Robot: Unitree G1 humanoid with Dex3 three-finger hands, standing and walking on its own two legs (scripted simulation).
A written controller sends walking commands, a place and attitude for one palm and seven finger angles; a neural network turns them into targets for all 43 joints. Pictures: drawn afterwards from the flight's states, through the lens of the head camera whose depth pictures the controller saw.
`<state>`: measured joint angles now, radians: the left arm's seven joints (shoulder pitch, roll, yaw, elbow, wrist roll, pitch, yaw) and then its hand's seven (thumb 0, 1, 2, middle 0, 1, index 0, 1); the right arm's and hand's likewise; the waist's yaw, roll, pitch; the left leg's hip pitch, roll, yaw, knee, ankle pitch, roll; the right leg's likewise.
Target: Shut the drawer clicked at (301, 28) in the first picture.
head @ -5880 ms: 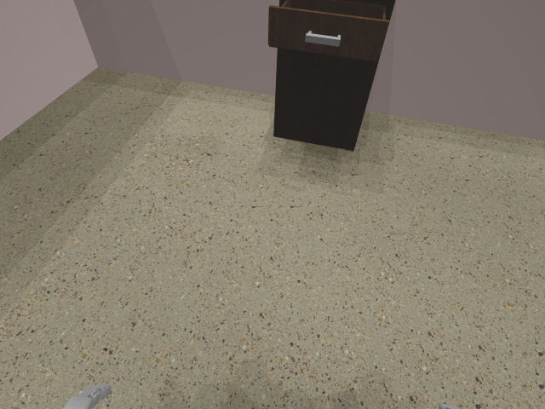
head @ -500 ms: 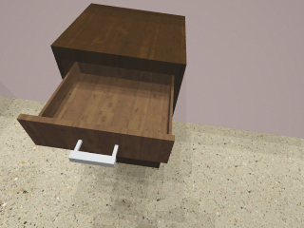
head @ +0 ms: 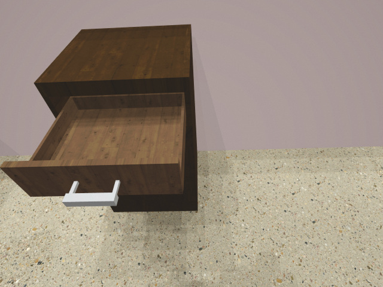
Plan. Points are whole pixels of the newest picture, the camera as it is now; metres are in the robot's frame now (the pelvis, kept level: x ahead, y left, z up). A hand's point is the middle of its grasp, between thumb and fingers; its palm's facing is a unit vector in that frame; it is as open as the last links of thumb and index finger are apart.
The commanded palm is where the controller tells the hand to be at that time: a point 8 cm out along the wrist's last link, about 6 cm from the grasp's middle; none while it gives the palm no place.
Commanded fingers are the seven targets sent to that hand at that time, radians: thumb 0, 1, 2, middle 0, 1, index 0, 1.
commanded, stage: come to a stop and stand still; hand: left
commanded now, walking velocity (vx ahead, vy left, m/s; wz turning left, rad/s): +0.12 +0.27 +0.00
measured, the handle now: (93, 192) +0.34 +0.28 -0.03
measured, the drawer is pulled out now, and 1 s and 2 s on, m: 0.29 0.29 0.29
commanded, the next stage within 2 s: look again from close up in 0.86 s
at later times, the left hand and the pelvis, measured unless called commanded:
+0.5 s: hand out of the picture -0.06 +0.23 -0.19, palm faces +0.14 -0.97 -0.20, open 7.4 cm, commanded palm none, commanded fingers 0.00 0.90 0.90 -0.20 -0.30 -0.20 -0.30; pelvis -0.01 +0.05 -0.01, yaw +2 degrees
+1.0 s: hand out of the picture -0.01 +0.24 -0.17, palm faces +0.03 -0.98 -0.20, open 7.4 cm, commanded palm none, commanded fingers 0.00 0.90 0.90 -0.20 -0.30 -0.20 -0.30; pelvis -0.02 +0.06 +0.00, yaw +1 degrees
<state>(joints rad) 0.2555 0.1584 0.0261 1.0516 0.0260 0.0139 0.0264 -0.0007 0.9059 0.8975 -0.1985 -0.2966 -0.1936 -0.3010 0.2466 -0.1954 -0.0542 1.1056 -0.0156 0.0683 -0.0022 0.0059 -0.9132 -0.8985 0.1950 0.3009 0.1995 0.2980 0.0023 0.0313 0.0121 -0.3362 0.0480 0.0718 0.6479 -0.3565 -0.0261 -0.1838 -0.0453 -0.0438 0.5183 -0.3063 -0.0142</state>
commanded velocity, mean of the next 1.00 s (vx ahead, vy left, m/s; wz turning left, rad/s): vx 0.01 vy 0.04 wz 0.00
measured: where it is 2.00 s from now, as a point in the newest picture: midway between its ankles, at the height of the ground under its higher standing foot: outside the picture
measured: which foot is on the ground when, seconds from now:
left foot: up 0.00-0.42, down 0.44-1.00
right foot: down 0.00-1.00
